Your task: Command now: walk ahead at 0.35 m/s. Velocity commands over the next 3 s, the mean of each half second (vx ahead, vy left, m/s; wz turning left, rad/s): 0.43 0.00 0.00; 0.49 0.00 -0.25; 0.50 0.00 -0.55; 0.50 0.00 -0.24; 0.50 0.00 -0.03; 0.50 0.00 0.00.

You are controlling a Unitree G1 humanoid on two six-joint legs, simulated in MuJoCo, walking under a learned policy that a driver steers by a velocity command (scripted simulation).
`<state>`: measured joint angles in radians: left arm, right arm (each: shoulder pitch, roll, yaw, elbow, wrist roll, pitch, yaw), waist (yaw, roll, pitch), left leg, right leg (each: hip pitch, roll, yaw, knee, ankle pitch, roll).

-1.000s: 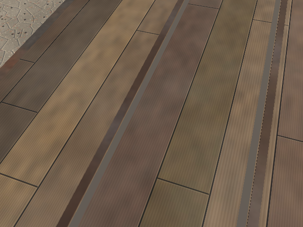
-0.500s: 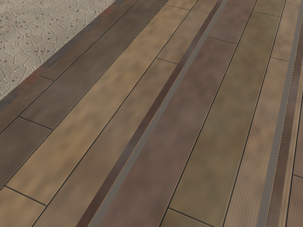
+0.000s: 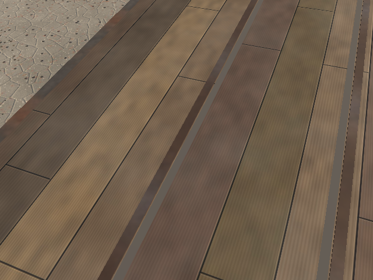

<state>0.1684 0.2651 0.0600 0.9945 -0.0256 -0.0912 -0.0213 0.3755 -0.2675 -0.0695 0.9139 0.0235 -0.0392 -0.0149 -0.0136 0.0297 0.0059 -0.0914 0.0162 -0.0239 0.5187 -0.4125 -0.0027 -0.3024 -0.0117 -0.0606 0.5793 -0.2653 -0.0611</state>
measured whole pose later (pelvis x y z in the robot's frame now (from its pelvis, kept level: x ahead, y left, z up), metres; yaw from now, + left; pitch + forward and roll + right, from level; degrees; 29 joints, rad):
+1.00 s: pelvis +0.53 +0.00 +0.00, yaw -10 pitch +2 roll +3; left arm 0.09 0.24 0.04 0.81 -0.02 -0.06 -0.05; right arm 0.31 -0.26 -0.06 0.96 0.00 -0.08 -0.01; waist -0.06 -0.03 0.01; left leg 0.11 -0.04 0.21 0.22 -0.36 0.01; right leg -0.63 -0.07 -0.02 0.62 -0.01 -0.06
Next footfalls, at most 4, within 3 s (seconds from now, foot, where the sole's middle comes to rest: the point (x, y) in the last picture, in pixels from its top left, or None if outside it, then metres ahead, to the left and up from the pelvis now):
0.50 left None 0.43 0.11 -0.77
1.06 right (238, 227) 0.72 -0.15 -0.77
1.54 left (208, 160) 1.05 -0.05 -0.77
2.04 right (285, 142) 1.14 -0.41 -0.77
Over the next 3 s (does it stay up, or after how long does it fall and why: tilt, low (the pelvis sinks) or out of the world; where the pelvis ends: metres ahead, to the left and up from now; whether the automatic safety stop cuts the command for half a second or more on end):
stays up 1.51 -0.49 0.01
